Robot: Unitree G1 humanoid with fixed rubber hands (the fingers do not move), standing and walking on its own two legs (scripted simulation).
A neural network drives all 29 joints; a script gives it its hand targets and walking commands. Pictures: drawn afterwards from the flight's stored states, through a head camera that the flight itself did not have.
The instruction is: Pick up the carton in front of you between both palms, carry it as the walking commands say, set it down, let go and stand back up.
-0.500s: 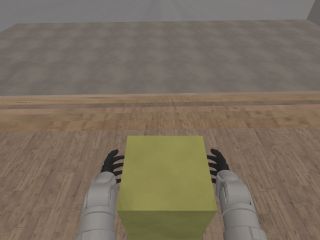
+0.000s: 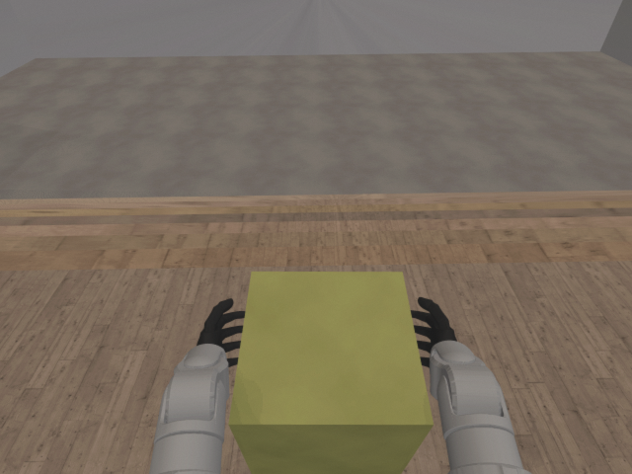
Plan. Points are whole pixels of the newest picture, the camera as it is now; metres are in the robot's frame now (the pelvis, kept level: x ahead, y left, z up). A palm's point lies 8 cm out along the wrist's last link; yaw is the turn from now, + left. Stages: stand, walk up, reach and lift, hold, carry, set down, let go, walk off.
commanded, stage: hold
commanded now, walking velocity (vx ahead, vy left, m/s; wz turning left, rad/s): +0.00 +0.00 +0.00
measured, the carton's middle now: (326, 380) +0.29 +0.00 -0.04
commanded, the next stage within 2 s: carry in 0.98 s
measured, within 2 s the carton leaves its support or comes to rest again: neither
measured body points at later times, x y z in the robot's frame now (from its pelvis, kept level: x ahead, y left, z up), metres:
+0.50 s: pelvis -0.01 +0.00 +0.00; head -0.06 +0.00 +0.45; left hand +0.29 +0.15 +0.04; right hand +0.29 -0.15 +0.04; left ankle +0.01 +0.13 -0.75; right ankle +0.01 -0.13 -0.75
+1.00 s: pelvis +0.00 +0.00 +0.00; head -0.05 +0.00 +0.45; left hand +0.29 +0.15 +0.04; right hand +0.29 -0.15 +0.04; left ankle +0.01 +0.13 -0.75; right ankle +0.01 -0.13 -0.75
